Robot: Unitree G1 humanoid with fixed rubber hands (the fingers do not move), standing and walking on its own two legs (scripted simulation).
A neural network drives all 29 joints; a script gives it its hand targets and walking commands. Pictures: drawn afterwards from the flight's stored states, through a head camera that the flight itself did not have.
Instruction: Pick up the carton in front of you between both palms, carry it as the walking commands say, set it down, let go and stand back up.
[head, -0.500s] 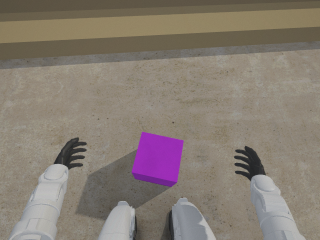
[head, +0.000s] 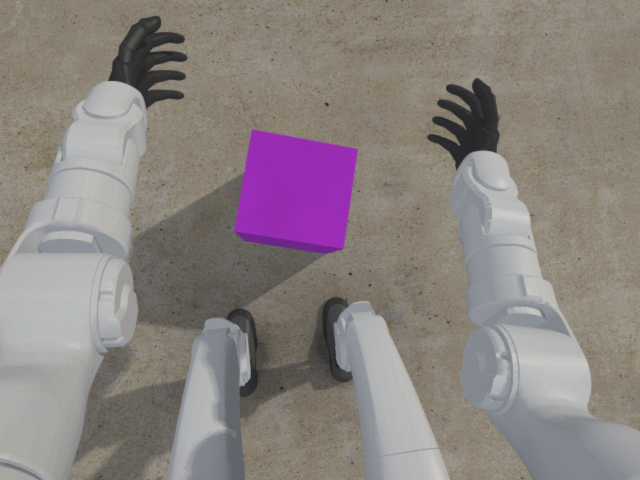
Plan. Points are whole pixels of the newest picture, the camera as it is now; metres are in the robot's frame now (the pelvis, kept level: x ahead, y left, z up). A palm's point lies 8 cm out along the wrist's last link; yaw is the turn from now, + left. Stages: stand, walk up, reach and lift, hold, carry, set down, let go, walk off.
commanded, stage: reach and lift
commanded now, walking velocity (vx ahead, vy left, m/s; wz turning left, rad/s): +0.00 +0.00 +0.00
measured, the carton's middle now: (294, 200) +0.48 -0.05 -0.51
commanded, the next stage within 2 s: none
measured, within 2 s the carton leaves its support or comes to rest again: leaves its support in 1.74 s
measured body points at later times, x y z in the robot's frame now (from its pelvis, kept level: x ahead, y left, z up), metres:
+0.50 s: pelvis +0.01 +0.00 -0.15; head +0.35 +0.01 +0.15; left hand +0.53 +0.14 -0.33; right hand +0.45 -0.24 -0.31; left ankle +0.10 +0.11 -0.60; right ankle +0.10 -0.13 -0.60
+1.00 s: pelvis -0.03 +0.00 -0.27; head +0.34 +0.00 -0.02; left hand +0.53 +0.13 -0.47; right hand +0.46 -0.25 -0.45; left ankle +0.10 +0.11 -0.60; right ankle +0.10 -0.13 -0.60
